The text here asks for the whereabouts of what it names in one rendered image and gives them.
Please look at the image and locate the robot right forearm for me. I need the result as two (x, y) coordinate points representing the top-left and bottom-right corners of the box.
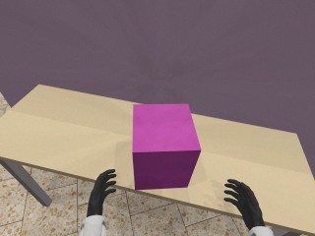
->
(247, 226), (275, 236)

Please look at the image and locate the left robot hand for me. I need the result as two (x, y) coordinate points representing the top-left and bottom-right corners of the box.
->
(87, 169), (117, 217)

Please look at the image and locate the carton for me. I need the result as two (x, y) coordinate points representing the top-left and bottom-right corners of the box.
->
(132, 103), (201, 191)

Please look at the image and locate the robot left forearm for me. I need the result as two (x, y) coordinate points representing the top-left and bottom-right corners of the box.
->
(79, 214), (107, 236)

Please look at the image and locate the right robot hand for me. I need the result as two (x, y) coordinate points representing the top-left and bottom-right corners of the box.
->
(224, 179), (266, 230)

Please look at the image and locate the table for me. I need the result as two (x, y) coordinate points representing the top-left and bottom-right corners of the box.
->
(0, 85), (315, 236)

